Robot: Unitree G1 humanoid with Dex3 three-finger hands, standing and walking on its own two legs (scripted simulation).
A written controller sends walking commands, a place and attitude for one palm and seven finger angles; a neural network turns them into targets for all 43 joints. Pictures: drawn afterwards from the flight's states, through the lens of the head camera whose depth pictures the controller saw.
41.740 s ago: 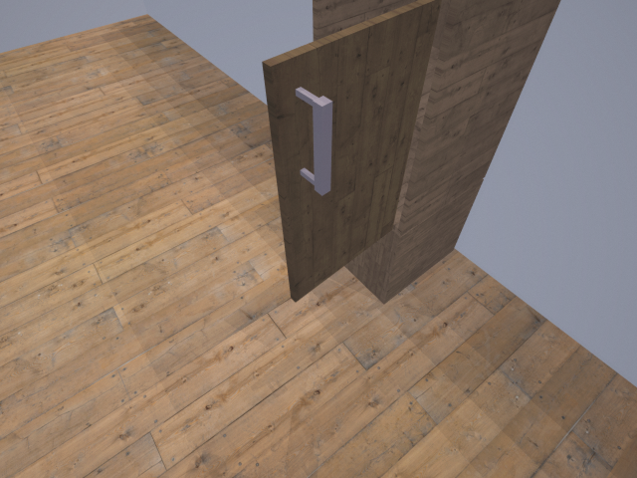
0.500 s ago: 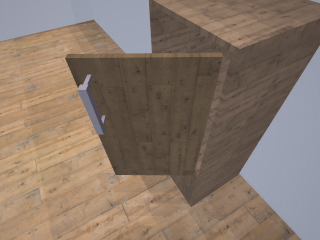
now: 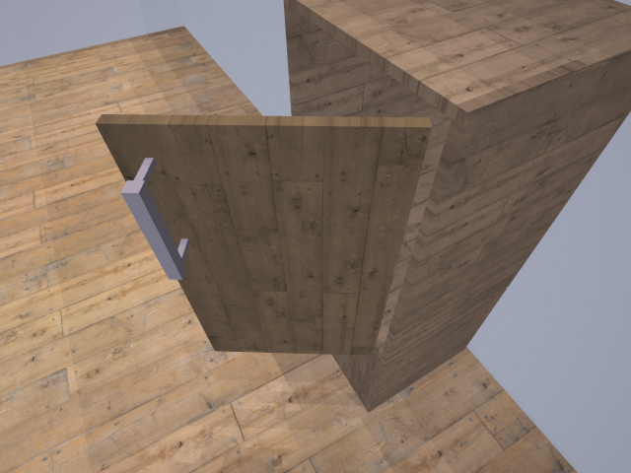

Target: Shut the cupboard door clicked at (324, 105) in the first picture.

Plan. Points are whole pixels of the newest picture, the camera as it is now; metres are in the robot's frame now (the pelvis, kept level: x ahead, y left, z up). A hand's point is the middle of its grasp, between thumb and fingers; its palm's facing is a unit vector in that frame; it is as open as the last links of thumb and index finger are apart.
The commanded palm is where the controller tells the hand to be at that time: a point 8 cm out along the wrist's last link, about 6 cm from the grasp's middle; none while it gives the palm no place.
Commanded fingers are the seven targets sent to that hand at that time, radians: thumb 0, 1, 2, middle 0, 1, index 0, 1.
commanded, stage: shuffle to correct the standing spot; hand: left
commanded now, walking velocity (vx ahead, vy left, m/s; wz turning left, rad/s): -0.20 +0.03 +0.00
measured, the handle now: (163, 223) +0.38 +0.22 +0.12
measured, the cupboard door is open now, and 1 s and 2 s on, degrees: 58 58 58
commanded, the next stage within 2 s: come to a stop and stand still in 0.28 s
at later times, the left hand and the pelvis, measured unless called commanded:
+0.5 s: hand out of the picture +0.02 +0.22 -0.18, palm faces +0.06 -0.97 -0.24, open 7.4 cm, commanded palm none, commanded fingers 0.00 0.90 0.90 -0.20 -0.30 -0.20 -0.30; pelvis -0.06 +0.02 -0.01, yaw +0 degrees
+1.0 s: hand out of the picture -0.13 +0.16 -0.19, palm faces +0.07 -0.99 -0.13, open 7.4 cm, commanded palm none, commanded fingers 0.00 0.90 0.90 -0.20 -0.30 -0.20 -0.30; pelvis -0.08 +0.01 -0.01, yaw +0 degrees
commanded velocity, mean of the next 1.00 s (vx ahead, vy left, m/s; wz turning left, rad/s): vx -0.01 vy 0.00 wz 0.00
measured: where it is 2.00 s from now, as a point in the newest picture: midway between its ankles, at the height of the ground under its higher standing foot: outside the picture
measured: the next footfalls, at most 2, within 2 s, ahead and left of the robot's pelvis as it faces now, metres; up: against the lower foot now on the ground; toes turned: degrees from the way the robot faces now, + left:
right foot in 0.74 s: -0.05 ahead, -0.07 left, +0.00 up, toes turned -1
left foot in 0.90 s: -0.03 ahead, +0.12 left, +0.00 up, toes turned +0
